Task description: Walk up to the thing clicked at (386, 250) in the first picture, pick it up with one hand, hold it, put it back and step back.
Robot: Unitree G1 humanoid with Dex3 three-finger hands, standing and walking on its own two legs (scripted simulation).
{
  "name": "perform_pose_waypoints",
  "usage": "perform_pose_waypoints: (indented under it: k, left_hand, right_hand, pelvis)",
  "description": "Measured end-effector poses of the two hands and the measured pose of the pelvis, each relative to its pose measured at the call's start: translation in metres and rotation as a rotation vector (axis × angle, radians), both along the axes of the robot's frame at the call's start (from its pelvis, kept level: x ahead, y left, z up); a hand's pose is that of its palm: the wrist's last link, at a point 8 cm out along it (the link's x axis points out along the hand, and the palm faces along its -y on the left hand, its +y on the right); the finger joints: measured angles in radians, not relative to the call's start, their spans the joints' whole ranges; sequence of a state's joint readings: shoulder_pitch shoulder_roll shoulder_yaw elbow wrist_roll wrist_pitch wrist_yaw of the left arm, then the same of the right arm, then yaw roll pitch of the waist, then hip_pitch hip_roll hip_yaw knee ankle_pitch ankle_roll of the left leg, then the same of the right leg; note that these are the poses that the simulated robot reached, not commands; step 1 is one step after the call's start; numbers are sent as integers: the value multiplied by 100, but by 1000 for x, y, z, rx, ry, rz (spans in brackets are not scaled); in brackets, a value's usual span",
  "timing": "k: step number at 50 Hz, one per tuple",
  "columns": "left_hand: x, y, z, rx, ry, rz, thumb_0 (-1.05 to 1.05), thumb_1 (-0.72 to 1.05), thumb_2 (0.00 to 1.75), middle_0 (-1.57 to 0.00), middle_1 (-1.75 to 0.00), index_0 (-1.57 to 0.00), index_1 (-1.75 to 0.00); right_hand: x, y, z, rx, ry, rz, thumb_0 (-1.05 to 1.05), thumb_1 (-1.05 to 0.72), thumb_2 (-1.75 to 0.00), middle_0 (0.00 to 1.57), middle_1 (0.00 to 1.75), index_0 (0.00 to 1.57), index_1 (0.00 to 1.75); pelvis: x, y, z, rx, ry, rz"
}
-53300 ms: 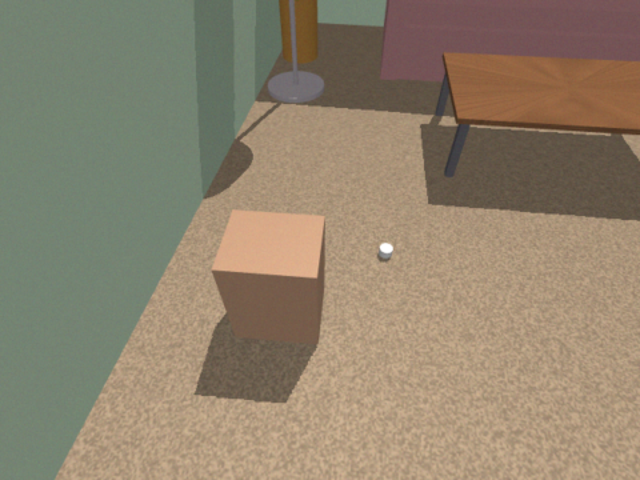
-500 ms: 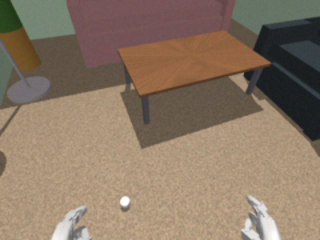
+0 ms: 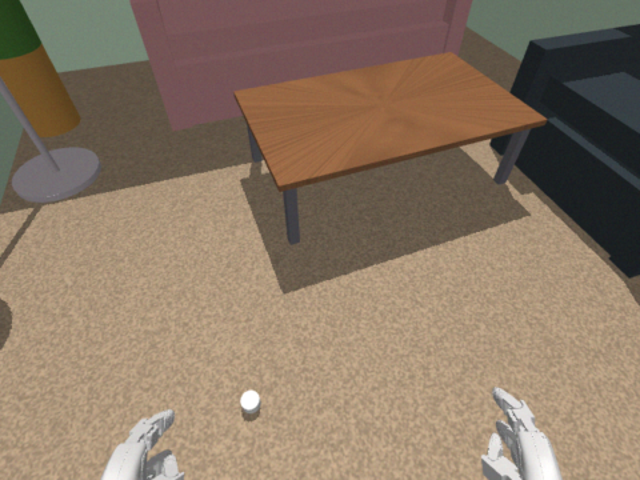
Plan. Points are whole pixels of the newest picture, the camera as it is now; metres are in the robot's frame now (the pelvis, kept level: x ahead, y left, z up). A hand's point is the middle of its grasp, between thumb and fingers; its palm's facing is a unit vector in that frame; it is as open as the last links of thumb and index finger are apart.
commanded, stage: home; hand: left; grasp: from above
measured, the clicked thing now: (250, 401) +0.47 +0.21 -0.70
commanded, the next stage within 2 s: stand in 0.62 s
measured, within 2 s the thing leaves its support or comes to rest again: neither
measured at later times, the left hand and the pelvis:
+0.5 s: hand (183, 472) +0.17 +0.18 -0.05, palm faces +0.05 -0.98 -0.20, open 7.4 cm; pelvis +0.01 +0.00 +0.00, yaw +0 degrees
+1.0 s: hand out of the picture +0.11 +0.24 -0.10, palm faces +0.03 -0.93 -0.36, open 7.4 cm; pelvis -0.01 +0.00 +0.03, yaw +0 degrees
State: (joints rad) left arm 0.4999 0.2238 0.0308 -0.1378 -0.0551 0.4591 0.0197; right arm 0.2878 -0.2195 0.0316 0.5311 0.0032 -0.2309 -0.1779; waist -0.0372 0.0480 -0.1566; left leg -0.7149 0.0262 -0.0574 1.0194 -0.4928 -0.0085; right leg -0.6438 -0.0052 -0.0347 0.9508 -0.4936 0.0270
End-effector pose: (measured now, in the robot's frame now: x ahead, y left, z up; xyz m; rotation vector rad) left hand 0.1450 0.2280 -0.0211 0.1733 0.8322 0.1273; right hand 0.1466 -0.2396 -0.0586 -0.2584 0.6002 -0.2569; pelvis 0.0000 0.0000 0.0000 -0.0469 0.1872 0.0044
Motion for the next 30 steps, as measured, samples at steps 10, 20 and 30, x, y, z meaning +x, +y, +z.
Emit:
perform_pose_waypoints:
  k: [10,20,30]
  left_hand:
    - [8,-2,0,0,-2,2,2,90,90,-21,-30,-20,-30]
    - [10,-3,0,-2,1,2,2,90,90,-20,-30,-20,-30]
    - [9,-1,0,2,-4,1,2,90,90,-21,-30,-20,-30]
  right_hand:
    - [7,-4,-1,-2,10,-6,1,-91,-89,20,30,20,30]
    - [11,-6,0,-5,11,-6,1,-91,-89,20,30,20,30]
    - [10,-4,1,-2,10,-6,1,-91,-89,20,30,20,30]
  pelvis:
    - [7,-2,0,1,7,0]
    - [11,-3,0,1,10,2]
    - [9,-1,0,-1,6,2]
